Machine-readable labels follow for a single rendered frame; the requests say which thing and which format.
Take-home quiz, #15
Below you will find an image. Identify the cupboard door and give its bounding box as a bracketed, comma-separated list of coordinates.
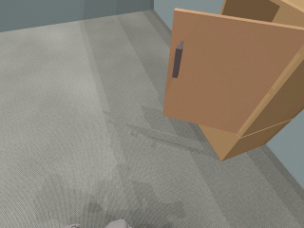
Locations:
[162, 8, 304, 134]

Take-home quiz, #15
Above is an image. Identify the handle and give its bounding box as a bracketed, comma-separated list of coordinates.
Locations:
[172, 41, 183, 78]

